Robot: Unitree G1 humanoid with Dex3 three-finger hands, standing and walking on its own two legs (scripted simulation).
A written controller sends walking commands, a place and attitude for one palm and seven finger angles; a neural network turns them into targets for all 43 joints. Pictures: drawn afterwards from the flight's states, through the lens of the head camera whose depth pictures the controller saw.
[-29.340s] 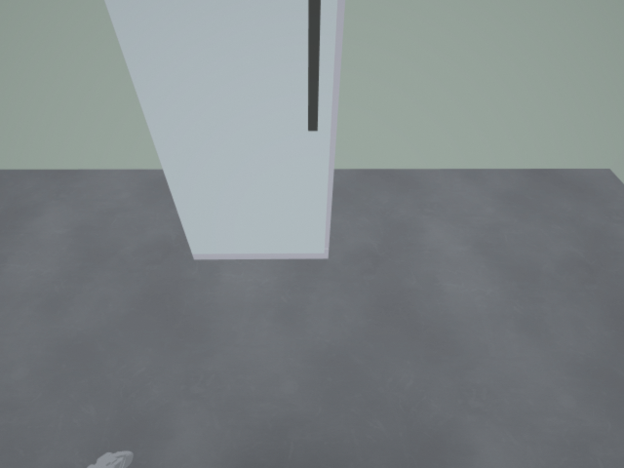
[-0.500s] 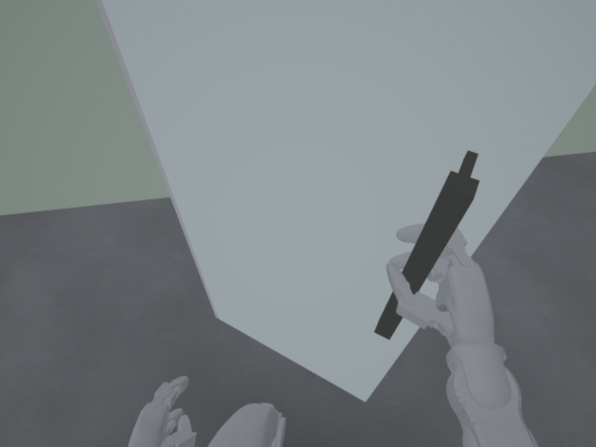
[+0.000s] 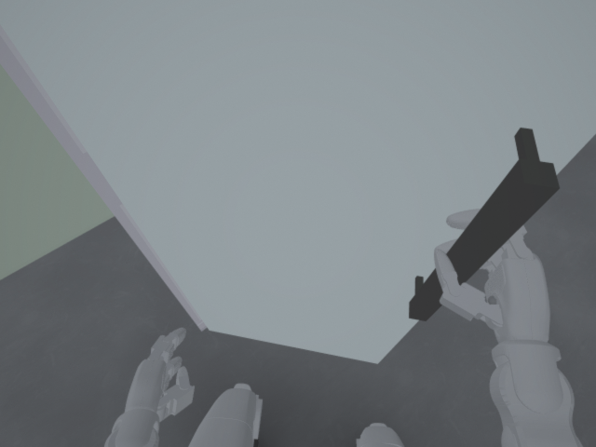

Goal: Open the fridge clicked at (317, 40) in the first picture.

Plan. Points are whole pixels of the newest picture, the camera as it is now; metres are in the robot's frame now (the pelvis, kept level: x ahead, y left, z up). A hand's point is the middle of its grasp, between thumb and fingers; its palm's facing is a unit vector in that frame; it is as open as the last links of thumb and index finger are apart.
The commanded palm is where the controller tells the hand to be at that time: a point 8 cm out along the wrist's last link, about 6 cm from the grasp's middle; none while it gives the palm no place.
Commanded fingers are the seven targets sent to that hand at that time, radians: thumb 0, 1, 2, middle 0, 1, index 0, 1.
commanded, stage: walk backward, drawing the door open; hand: right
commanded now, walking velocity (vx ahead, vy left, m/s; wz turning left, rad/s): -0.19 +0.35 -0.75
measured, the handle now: (457, 248) +0.34 -0.16 +0.09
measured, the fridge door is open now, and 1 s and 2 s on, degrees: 51 71 70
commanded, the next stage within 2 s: stop walking and hold the door back in 0.44 s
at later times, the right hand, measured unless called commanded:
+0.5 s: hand (398, 401) +0.17 -0.07 +0.11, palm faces +0.56 +0.79 -0.24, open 6.6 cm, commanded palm +0.11 -0.09 +0.11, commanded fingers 0.00 -0.90 -0.90 0.45 1.40 0.45 1.40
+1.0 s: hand (386, 404) +0.16 -0.06 +0.11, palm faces +0.77 +0.60 -0.20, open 6.0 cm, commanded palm +0.13 -0.09 +0.10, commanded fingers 0.00 -0.90 -0.90 0.45 1.40 0.45 1.40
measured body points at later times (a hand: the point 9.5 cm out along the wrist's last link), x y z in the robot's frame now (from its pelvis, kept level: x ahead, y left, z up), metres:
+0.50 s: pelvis +0.00 +0.22 +0.02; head +0.04 +0.17 +0.46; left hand +0.23 +0.35 -0.08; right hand +0.13 -0.11 +0.12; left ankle +0.09 +0.35 -0.67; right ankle -0.04 +0.05 -0.73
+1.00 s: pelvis -0.03 +0.34 +0.00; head -0.01 +0.32 +0.45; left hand +0.27 +0.45 -0.08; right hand +0.12 -0.09 +0.12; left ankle +0.09 +0.41 -0.73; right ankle -0.12 +0.25 -0.73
